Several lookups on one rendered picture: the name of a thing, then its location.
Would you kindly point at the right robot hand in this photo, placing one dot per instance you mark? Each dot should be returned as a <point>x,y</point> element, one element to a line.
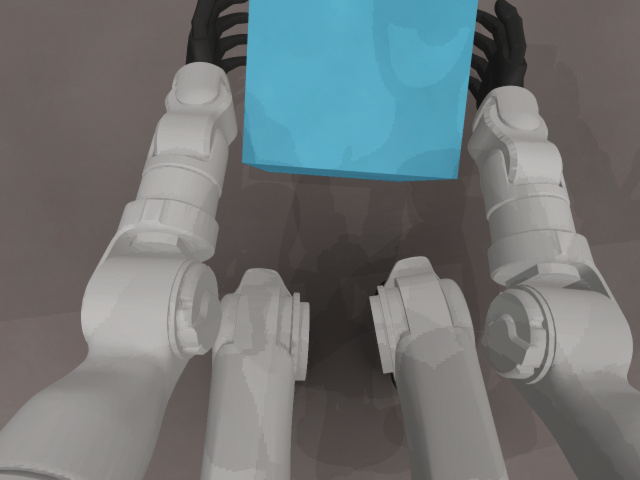
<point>506,64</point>

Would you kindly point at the carton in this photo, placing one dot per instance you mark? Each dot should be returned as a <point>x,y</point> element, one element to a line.
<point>365,89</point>

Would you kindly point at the left robot upper arm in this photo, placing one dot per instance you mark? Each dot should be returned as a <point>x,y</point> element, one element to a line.
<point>144,318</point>

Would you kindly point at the left robot shin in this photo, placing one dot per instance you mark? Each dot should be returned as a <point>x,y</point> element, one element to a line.
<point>229,303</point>

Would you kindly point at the robot right thigh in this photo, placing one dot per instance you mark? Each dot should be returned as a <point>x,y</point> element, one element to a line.
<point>449,425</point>

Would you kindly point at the robot left forearm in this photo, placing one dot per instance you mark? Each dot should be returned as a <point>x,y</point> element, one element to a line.
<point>182,180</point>

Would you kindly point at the robot right forearm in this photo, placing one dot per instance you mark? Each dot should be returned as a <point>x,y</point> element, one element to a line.
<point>534,241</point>

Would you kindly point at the left robot hand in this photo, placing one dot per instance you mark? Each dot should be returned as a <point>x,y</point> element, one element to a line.
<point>204,42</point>

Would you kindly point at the right robot upper arm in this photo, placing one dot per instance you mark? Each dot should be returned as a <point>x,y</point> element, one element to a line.
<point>568,352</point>

